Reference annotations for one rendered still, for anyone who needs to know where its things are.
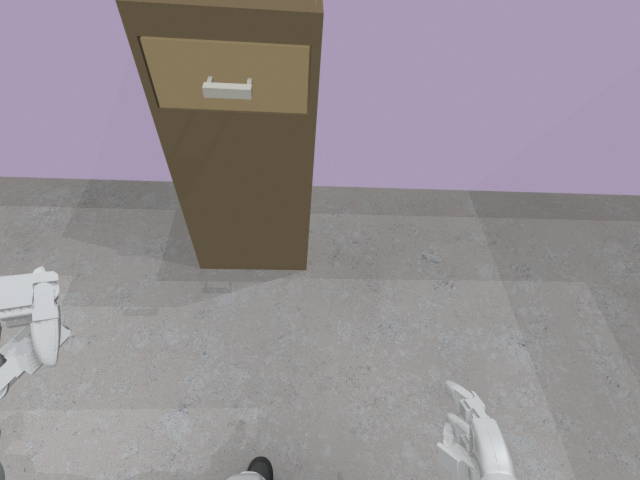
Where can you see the cabinet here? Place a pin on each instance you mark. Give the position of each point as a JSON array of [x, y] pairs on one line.
[[243, 178]]

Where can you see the robot left hand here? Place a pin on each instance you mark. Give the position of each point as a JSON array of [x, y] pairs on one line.
[[30, 300]]

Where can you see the robot right hand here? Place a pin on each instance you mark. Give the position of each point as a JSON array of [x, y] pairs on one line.
[[482, 449]]

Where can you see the robot left foot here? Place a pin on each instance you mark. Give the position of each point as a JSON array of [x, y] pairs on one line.
[[262, 466]]

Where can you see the drawer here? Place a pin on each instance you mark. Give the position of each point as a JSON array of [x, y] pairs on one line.
[[179, 67]]

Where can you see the handle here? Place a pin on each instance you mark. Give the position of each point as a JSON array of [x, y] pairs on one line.
[[227, 90]]

